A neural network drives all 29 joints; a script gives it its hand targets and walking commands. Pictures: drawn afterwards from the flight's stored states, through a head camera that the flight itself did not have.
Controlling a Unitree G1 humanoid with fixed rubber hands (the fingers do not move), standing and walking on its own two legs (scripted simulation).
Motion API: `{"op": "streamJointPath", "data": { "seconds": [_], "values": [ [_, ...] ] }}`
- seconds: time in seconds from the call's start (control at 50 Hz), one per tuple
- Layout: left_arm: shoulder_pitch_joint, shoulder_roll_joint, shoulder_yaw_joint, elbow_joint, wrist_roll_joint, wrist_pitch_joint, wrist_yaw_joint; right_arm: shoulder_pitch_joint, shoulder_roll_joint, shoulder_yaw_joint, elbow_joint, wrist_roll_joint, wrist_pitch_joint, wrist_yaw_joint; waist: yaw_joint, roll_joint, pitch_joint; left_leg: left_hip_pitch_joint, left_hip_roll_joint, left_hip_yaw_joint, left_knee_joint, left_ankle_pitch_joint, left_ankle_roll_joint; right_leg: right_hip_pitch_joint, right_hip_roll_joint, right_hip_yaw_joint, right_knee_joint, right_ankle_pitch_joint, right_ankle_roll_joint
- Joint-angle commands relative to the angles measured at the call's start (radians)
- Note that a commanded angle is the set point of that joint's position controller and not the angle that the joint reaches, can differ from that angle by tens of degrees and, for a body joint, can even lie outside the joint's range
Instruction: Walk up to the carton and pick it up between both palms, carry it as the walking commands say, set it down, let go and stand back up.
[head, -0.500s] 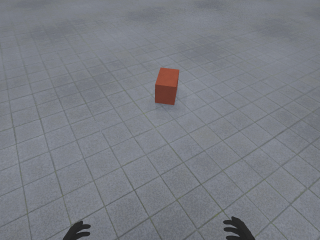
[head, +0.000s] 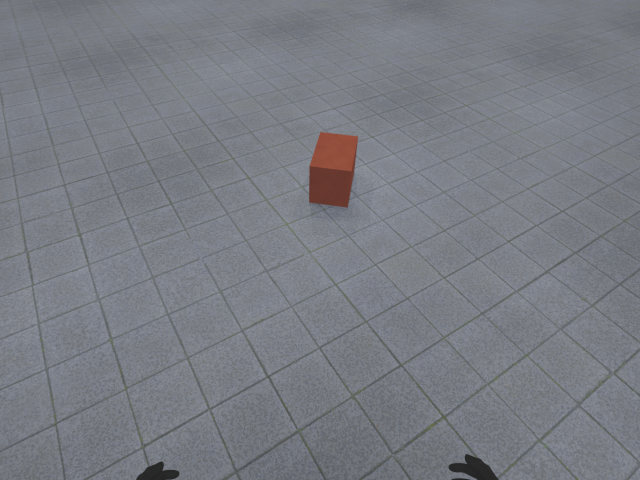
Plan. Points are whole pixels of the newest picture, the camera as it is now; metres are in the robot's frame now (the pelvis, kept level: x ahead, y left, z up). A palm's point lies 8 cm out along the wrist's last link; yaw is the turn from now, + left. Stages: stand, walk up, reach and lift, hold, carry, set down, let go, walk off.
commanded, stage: stand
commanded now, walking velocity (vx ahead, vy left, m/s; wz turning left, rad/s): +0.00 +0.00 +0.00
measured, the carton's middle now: (333, 169) +1.62 -0.14 -0.65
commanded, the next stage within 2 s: walk up in 0.60 s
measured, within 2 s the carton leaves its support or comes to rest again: neither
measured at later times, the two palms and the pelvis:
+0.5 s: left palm out of the picture +0.12 +0.23 -0.10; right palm out of the picture +0.12 -0.23 -0.10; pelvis +0.00 +0.00 +0.00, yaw +0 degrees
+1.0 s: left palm (81, 466) +0.19 +0.27 -0.04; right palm out of the picture +0.08 -0.36 -0.07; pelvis +0.03 -0.03 +0.00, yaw -4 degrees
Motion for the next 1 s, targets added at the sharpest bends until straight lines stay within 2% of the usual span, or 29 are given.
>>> {"op": "streamJointPath", "data": {
  "seconds": [0.0, 0.76, 0.78, 0.8, 0.84, 0.86, 0.88, 0.9, 0.94, 0.96, 0.98],
  "values": [
    [-0.012, 0.081, 0.024, -0.072, 0.000, -0.015, 0.002, -0.013, -0.081, -0.024, -0.070, 0.000, -0.015, -0.002, 0.000, 0.001, -0.035, 0.010, 0.040, -0.054, -0.113, 0.143, 0.026, 0.009, -0.040, 0.055, -0.115, 0.139, -0.026],
    [0.024, 0.075, 0.043, -0.006, -0.002, -0.016, 0.011, 0.017, -0.075, -0.043, -0.001, 0.003, -0.017, -0.011, 0.000, 0.001, -0.018, 0.035, 0.047, -0.064, -0.150, 0.165, 0.037, 0.033, -0.047, 0.063, -0.150, 0.160, -0.035],
    [0.080, 0.323, 0.132, -0.117, 0.012, -0.053, -0.007, 0.080, -0.333, -0.121, -0.117, -0.043, -0.061, 0.004, -0.006, 0.029, -0.100, 0.134, 0.089, -0.144, -0.138, -0.270, 0.111, -0.009, -0.053, 0.113, -0.068, -0.273, -0.100],
    [0.023, 0.334, 0.146, -0.137, 0.021, -0.061, -0.019, 0.092, -0.354, -0.137, -0.126, -0.048, -0.074, 0.013, -0.029, 0.042, -0.015, 0.143, 0.154, -0.260, -0.177, -0.402, 0.159, -0.184, -0.051, 0.121, 0.002, -0.321, -0.101],
    [-0.071, 0.269, 0.122, -0.200, 0.019, -0.067, -0.038, 0.212, -0.389, -0.147, -0.111, -0.045, -0.079, 0.011, -0.088, 0.150, 0.093, 0.271, 0.328, -0.487, -0.355, -0.545, 0.274, -0.447, -0.001, -0.030, 0.184, -0.146, -0.067],
    [-0.113, 0.280, 0.118, -0.226, 0.018, -0.066, -0.046, 0.232, -0.402, -0.150, -0.113, -0.046, -0.078, 0.005, -0.113, 0.153, 0.139, 0.243, 0.377, -0.560, -0.427, -0.554, 0.305, -0.507, -0.032, 0.015, 0.250, -0.182, -0.060],
    [-0.119, 0.287, 0.118, -0.237, 0.012, -0.066, -0.054, 0.201, -0.414, -0.152, -0.124, -0.047, -0.084, -0.004, -0.087, 0.148, 0.165, 0.209, 0.398, -0.558, -0.433, -0.513, 0.308, -0.502, -0.082, 0.075, 0.270, -0.171, -0.058],
    [-0.100, 0.298, 0.117, -0.233, 0.013, -0.067, -0.062, 0.164, -0.410, -0.146, -0.139, -0.045, -0.090, -0.007, -0.060, 0.125, 0.139, 0.188, 0.384, -0.485, -0.421, -0.454, 0.292, -0.445, -0.099, 0.078, 0.236, -0.164, -0.053],
    [-0.028, 0.306, 0.112, -0.202, 0.008, -0.064, -0.077, 0.080, -0.402, -0.131, -0.172, -0.039, -0.090, 0.004, -0.007, 0.141, 0.093, 0.068, 0.305, -0.275, -0.392, -0.361, 0.239, -0.201, -0.068, 0.012, 0.112, -0.138, -0.054],
    [0.060, 0.305, 0.114, -0.171, 0.002, -0.061, -0.084, 0.006, -0.401, -0.123, -0.188, -0.030, -0.084, 0.014, 0.051, 0.127, 0.078, -0.079, 0.255, -0.162, -0.344, -0.393, 0.202, 0.028, -0.036, -0.034, 0.010, -0.044, -0.058],
    [0.160, 0.327, 0.125, -0.140, 0.004, -0.062, -0.084, -0.021, -0.383, -0.107, -0.197, -0.025, -0.070, 0.025, 0.101, 0.079, 0.055, -0.244, 0.191, -0.069, -0.216, -0.459, 0.165, 0.276, 0.018, -0.070, -0.055, 0.017, -0.057]
  ]
}}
